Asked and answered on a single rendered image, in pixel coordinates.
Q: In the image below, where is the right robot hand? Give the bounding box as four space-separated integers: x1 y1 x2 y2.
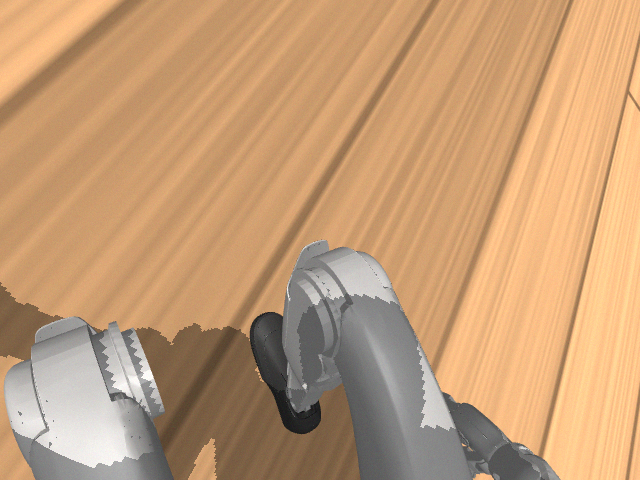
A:
442 392 512 478

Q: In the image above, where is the right robot arm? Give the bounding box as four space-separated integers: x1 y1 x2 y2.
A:
488 443 561 480

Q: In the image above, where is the right robot foot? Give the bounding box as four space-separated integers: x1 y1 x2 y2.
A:
250 312 321 434

